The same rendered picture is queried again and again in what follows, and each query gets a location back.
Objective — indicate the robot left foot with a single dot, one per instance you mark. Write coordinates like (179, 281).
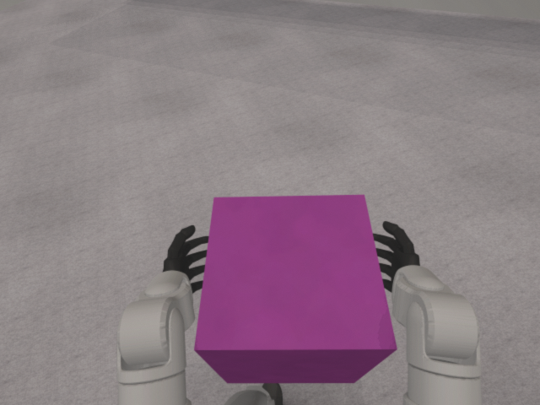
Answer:
(275, 392)

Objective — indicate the robot left hand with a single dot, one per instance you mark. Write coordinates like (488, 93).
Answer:
(178, 260)

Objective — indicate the left robot shin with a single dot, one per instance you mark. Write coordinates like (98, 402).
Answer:
(258, 388)

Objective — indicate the robot right hand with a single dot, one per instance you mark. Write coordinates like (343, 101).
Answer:
(403, 255)

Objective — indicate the robot right forearm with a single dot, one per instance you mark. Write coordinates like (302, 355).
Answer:
(443, 340)

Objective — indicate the robot left forearm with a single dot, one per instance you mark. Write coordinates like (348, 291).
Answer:
(150, 343)

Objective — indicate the carton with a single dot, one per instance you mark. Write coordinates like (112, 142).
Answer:
(292, 291)

